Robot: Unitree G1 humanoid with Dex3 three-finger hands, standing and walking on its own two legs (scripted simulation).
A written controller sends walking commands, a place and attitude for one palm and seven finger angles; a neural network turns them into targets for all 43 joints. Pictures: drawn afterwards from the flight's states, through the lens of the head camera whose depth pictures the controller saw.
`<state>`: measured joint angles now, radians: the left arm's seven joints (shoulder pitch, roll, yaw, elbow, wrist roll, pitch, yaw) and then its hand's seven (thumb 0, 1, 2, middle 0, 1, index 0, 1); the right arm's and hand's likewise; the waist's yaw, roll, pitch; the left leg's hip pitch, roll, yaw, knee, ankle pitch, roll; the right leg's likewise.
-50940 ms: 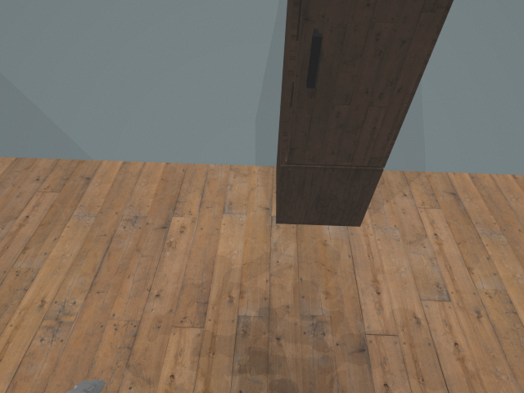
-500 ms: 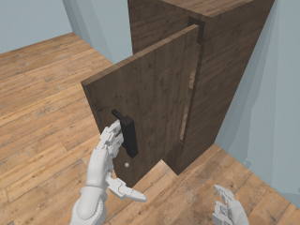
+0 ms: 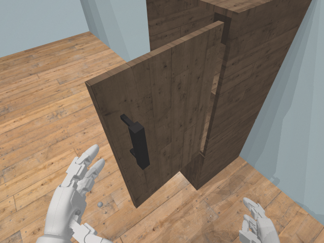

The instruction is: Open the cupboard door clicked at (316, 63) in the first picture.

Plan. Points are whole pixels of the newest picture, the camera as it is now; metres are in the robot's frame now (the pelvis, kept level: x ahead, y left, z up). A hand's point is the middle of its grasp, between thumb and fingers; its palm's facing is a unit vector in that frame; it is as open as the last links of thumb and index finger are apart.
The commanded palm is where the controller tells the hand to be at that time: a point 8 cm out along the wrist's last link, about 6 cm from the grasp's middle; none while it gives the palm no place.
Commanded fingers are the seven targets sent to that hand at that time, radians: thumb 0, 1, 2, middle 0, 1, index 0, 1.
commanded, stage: draw the hand back to the body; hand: left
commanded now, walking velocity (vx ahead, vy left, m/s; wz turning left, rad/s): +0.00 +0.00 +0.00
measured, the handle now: (134, 142) +0.32 +0.09 +0.11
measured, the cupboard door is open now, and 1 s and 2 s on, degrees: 95 95 95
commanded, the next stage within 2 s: step back with the hand held close in 1.68 s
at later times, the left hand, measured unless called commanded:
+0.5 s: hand (69, 196) +0.18 +0.18 +0.13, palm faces -0.01 -1.00 -0.05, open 16.3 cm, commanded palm +0.15 +0.24 +0.14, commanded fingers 0.00 -0.47 0.31 -0.15 -0.30 -0.15 -0.30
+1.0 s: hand (29, 175) +0.20 +0.26 +0.16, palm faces +0.30 -0.89 -0.35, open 12.7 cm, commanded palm +0.16 +0.30 +0.19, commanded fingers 0.00 0.41 0.69 -0.18 -0.30 -0.18 -0.30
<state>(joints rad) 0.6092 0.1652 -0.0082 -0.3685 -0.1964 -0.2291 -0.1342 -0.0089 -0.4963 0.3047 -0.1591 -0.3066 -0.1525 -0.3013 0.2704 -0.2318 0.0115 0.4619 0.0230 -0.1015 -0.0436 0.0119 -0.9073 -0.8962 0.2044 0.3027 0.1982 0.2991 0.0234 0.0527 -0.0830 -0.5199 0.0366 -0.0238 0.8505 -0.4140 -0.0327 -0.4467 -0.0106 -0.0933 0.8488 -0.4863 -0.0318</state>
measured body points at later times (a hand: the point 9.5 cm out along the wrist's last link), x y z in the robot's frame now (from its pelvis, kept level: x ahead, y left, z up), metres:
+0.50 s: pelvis -0.01 +0.03 +0.01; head -0.02 +0.02 +0.46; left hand +0.17 +0.24 +0.13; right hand +0.18 -0.19 -0.05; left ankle +0.01 +0.14 -0.70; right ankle -0.03 -0.09 -0.70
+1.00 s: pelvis +0.01 +0.04 +0.04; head +0.00 +0.03 +0.49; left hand +0.18 +0.30 +0.18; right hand +0.19 -0.17 -0.04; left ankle +0.01 +0.14 -0.70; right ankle -0.03 -0.09 -0.70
